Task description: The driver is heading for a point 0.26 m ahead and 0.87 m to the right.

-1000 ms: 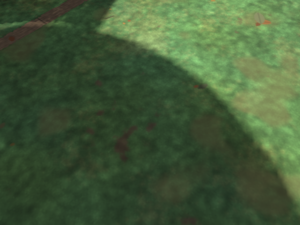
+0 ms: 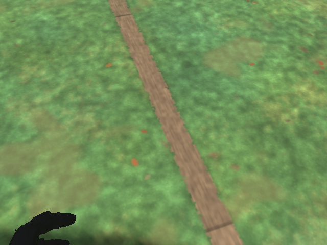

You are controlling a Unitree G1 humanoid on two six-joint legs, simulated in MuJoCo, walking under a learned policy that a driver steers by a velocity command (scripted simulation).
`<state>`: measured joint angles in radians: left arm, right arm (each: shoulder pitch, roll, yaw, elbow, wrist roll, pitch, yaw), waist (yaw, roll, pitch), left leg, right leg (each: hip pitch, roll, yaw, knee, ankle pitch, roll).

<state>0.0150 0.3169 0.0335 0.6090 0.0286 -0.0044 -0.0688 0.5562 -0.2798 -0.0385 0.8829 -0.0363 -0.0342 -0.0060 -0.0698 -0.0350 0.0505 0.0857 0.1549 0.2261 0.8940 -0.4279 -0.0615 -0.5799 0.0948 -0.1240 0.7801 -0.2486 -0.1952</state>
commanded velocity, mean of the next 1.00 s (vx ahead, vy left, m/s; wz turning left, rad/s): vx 0.99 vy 0.00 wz -1.00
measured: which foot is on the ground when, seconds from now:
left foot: up 0.00-0.36, down 0.38-0.80, up 0.82-1.00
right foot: down 0.00-0.38, up 0.40-0.80, down 0.82-1.00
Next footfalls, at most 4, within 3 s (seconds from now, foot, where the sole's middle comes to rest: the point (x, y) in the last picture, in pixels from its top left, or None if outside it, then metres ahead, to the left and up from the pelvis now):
0.38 left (135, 201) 0.60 0.07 -0.73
0.82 right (223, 147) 0.84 -0.34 -0.73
1.22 left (256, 85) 1.23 -0.59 -0.73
1.64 right None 1.09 -1.03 -0.73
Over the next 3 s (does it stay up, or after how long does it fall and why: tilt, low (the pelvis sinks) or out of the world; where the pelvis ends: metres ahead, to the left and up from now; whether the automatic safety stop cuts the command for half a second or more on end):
stays up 0.89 -1.61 0.03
